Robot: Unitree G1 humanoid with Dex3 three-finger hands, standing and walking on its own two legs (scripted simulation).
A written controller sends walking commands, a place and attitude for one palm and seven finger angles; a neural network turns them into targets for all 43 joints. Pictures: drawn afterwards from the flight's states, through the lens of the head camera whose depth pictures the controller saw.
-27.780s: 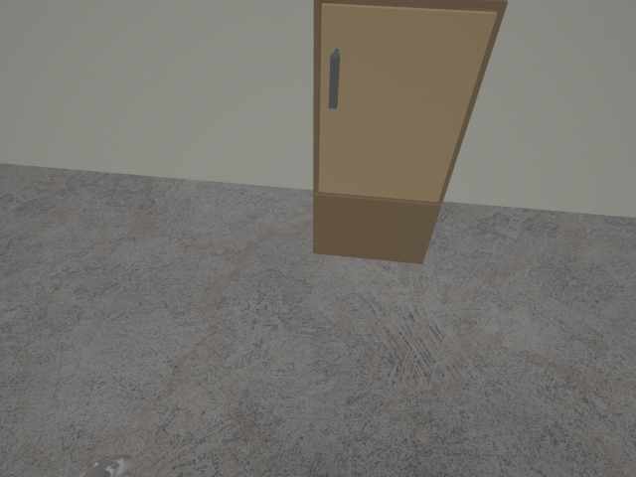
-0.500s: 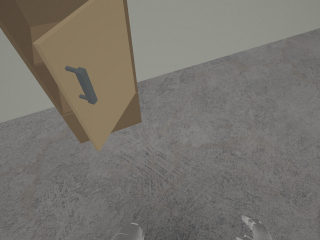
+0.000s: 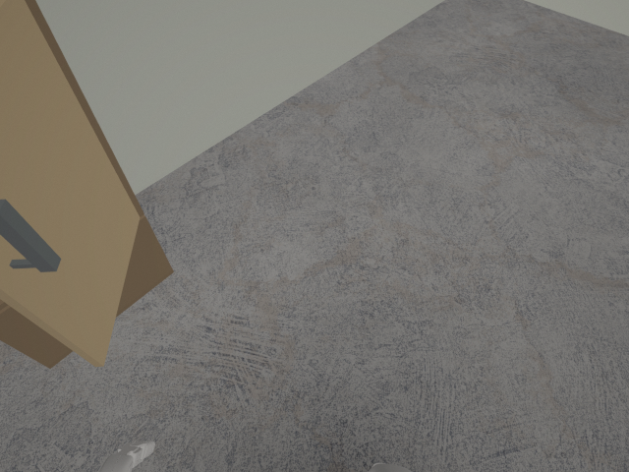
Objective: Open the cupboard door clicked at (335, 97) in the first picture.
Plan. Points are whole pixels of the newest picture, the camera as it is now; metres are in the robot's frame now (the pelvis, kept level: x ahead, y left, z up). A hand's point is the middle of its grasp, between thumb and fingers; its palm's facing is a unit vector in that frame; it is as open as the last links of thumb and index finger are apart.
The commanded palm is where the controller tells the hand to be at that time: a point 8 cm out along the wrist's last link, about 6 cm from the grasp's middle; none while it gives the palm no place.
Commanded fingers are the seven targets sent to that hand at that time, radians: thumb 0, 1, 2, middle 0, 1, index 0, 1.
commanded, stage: walk to a spot facing it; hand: left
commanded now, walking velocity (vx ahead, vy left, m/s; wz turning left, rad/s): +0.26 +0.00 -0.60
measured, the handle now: (8, 239) +0.39 +0.44 +0.02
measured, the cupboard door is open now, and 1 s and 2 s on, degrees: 45 45 45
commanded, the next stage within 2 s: turn to face it in 1.90 s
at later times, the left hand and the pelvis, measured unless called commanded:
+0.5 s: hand (186, 436) +0.18 +0.20 -0.18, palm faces -0.27 -0.95 -0.17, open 7.4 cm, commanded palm none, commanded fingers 0.00 0.90 0.90 -0.20 -0.30 -0.20 -0.30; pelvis +0.10 +0.01 -0.01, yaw -19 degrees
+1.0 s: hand (343, 270) +0.48 -0.04 -0.17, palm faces -0.55 -0.81 -0.19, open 7.4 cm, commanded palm none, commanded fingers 0.00 0.90 0.90 -0.20 -0.30 -0.20 -0.30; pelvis +0.27 -0.12 -0.01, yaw -32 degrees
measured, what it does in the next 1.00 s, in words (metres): walks ahead, turning right: right foot, then left foot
